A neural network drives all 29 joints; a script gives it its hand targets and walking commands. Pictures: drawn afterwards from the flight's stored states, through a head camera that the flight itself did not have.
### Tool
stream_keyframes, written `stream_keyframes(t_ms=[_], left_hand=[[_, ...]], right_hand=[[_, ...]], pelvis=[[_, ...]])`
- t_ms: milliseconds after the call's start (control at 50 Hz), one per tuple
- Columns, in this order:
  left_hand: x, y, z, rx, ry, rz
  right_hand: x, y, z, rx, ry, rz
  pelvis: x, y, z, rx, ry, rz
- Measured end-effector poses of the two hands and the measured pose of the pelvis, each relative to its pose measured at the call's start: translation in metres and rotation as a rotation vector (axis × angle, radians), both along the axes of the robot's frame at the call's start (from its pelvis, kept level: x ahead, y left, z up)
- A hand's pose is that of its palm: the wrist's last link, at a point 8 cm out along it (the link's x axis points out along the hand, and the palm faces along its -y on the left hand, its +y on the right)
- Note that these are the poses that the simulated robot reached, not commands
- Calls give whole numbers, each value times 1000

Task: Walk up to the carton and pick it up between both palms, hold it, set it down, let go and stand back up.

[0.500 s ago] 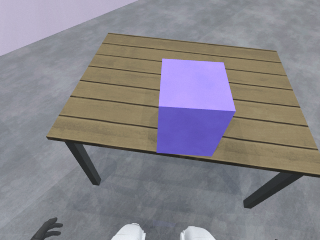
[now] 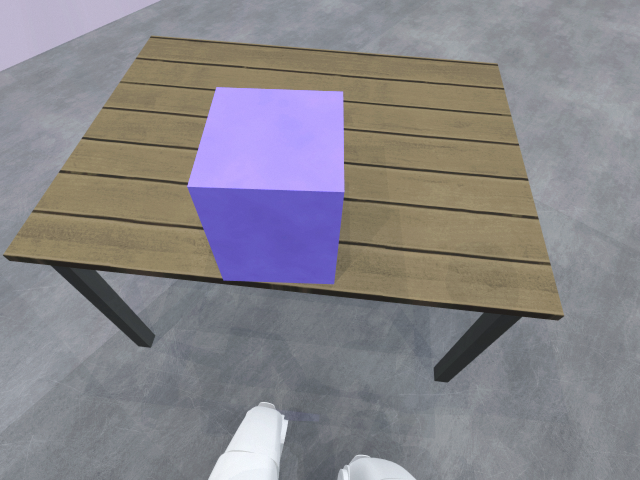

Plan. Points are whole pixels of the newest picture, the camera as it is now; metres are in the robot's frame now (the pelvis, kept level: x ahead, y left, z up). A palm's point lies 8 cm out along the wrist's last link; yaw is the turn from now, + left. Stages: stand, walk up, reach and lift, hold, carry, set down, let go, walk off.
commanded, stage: walk up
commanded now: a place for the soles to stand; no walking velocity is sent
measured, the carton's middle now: (279, 192) +0.54 +0.10 -0.03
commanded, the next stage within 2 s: none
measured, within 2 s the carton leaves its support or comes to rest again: neither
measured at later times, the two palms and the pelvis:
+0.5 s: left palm out of the picture +0.01 +0.36 -0.09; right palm out of the picture +0.05 -0.26 -0.11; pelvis -0.02 +0.05 +0.00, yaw +2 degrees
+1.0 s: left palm out of the picture +0.03 +0.44 -0.09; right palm out of the picture +0.07 -0.20 -0.09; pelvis -0.01 +0.11 +0.01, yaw +4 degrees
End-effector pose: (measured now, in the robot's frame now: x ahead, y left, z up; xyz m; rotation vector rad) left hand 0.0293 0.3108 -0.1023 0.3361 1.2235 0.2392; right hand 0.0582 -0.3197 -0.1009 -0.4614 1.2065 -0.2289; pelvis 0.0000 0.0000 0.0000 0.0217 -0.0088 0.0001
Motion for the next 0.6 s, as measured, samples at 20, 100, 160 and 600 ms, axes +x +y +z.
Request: stream_keyframes(t_ms=[20, 100, 160, 600], left_hand=[[-1, -2, 1, 6, 3, -2], [1, -8, 5, 27, -15, -12], [4, -7, 10, 44, -36, -25], [-35, 88, 9, 44, -119, 15]], right_hand=[[-2, -2, 0, 2, 6, -4], [-6, -7, -4, 21, 21, -13], [-6, -3, -10, 43, 20, -15], [-11, 100, -8, 79, -32, 68]], pelvis=[[0, -2, 1, -1, 2, -3], [-1, -8, 1, 0, 1, -8], [-1, -8, 0, 0, 1, -8], [-35, 87, -2, -37, -48, 62]])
